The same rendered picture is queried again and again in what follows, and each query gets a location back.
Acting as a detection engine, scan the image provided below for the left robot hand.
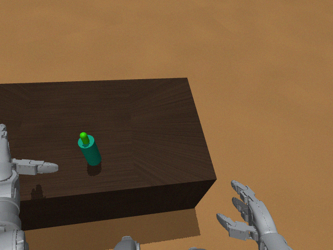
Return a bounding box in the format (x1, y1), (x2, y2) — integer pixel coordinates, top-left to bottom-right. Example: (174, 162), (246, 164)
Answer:
(0, 124), (59, 175)

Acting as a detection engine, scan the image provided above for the right robot arm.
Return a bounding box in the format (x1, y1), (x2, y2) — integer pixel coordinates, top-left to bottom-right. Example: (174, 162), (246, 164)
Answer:
(258, 233), (293, 250)

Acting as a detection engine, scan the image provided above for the bottle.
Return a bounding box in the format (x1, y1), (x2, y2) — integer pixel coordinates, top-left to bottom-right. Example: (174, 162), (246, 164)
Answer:
(78, 132), (101, 166)

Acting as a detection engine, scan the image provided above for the right robot hand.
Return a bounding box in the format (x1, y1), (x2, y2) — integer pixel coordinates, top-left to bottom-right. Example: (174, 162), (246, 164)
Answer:
(216, 180), (278, 244)

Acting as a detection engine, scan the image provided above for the left robot arm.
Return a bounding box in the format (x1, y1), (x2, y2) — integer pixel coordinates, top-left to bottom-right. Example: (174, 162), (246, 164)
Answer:
(0, 162), (29, 250)

